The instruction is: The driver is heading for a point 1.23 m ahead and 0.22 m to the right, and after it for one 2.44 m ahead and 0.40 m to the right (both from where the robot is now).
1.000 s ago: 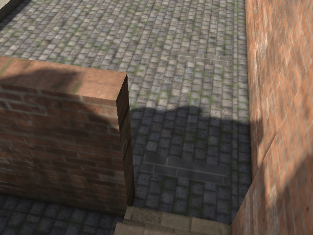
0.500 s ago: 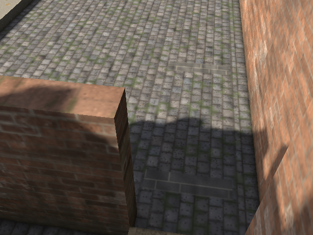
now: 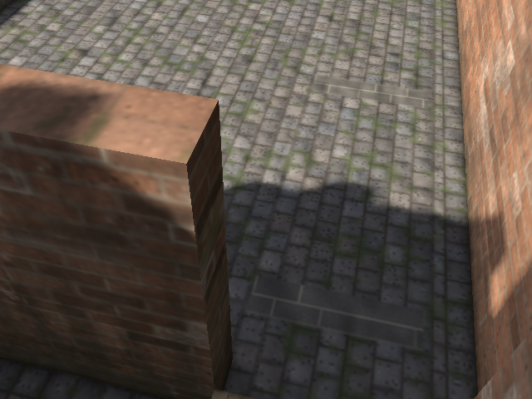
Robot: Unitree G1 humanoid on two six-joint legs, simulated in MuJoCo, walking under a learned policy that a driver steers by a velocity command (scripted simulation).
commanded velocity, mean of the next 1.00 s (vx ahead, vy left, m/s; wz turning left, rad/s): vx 0.50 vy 0.00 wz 0.00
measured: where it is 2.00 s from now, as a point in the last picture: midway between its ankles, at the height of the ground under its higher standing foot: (322, 342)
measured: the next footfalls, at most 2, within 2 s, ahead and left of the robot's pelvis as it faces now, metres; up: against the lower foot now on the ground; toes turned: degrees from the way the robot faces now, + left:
left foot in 0.10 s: +0.18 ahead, +0.10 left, -0.21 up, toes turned +5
right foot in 0.64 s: +0.35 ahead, -0.22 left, -0.43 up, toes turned -2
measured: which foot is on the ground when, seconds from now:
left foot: up 0.00-0.08, down 0.10-0.64, up 0.66-0.98, down 1.00-1.00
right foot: down 0.00-0.10, up 0.12-0.62, down 0.64-1.00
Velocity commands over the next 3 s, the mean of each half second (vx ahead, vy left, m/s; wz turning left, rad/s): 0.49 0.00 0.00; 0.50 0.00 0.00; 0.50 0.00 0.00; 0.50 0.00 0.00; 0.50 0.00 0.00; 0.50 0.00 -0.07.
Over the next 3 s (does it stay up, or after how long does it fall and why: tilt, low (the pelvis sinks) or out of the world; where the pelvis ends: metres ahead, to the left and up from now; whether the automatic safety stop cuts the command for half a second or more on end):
stays up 1.67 -0.11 -0.76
